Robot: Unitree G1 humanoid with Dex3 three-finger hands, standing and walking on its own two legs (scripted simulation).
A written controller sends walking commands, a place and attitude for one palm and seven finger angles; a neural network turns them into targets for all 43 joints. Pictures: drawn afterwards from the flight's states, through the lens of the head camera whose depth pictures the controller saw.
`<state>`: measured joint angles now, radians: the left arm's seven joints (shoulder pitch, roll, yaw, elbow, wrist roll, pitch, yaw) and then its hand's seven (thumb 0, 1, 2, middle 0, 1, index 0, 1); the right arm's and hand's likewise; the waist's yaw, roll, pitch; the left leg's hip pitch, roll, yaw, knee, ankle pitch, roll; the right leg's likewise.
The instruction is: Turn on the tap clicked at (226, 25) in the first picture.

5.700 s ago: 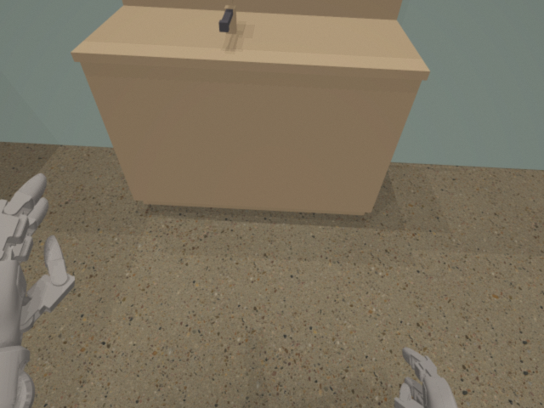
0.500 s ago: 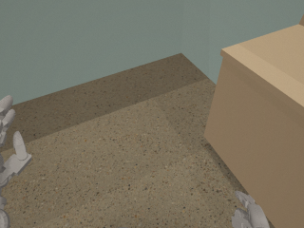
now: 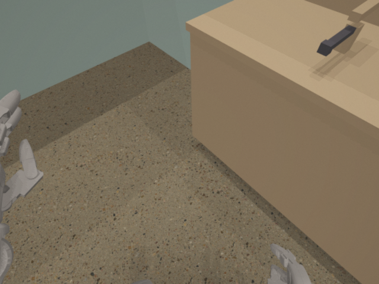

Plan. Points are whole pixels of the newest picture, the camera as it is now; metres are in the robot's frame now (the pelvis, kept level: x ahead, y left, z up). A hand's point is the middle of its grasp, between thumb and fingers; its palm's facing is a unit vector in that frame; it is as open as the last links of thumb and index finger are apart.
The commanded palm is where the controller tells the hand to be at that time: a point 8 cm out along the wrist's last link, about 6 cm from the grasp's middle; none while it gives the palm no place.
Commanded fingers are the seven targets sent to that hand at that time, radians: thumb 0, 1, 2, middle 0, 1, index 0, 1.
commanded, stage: turn to face it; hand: left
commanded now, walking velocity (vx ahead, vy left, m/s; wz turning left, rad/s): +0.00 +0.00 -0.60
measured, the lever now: (325, 47) +0.69 -0.30 +0.12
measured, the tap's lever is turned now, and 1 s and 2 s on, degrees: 0 0 0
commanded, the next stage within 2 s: take the last steps up to it in 1.86 s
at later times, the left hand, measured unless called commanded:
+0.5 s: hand (109, 184) +0.22 +0.14 +0.19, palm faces +0.19 -0.91 -0.38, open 7.4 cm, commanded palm +0.18 +0.18 +0.20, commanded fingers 0.00 0.90 0.90 -0.20 -0.30 -0.20 -0.30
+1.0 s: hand (212, 229) +0.17 -0.01 +0.19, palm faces -0.15 -0.87 -0.46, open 7.4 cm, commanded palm +0.15 +0.06 +0.20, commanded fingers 0.00 0.90 0.90 -0.20 -0.30 -0.20 -0.30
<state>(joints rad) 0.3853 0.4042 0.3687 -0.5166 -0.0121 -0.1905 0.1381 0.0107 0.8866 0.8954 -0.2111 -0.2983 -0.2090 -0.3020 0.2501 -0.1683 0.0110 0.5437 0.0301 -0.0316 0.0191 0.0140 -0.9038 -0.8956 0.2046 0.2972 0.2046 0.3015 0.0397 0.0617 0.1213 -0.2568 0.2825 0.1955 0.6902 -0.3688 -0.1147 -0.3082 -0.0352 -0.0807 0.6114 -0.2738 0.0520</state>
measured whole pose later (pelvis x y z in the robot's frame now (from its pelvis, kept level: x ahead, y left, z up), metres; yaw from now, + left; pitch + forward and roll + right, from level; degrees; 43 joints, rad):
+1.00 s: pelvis -0.14 -0.08 +0.02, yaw -34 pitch +1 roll +3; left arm 0.52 0.40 0.37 -0.57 -0.06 -0.18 0.15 0.01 0.88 0.89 -0.22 -0.30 -0.22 -0.30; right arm 0.18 -0.28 -0.05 0.55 0.02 0.08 -0.02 0.02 -0.91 -0.90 0.20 0.30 0.20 0.30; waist 0.02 -0.02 0.07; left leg -0.35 0.02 0.03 0.76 -0.47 -0.06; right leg -0.38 0.10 0.07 0.46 -0.09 -0.10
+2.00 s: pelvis -0.27 -0.05 +0.01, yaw -62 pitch -2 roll +0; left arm 0.44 0.32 0.33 -0.48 -0.01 -0.16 0.16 0.01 0.89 0.90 -0.21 -0.30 -0.21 -0.30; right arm 0.23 -0.16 0.02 0.58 0.02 -0.06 -0.03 0.01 -0.91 -0.90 0.20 0.30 0.20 0.30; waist 0.06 0.02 0.03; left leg -0.25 0.12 0.10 0.60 -0.32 -0.05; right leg -0.33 0.00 -0.06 0.72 -0.39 0.04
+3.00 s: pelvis -0.17 -0.10 +0.02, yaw -58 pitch +1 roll +2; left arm 0.50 0.35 0.35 -0.52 -0.01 -0.26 0.14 0.01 0.88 0.89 -0.22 -0.30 -0.21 -0.30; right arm 0.19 -0.24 -0.04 0.63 0.00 -0.05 -0.03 0.02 -0.91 -0.90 0.20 0.30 0.20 0.30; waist 0.01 -0.02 0.12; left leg -0.44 0.09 0.10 0.72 -0.29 0.00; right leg -0.19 -0.14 -0.15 0.51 -0.32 0.03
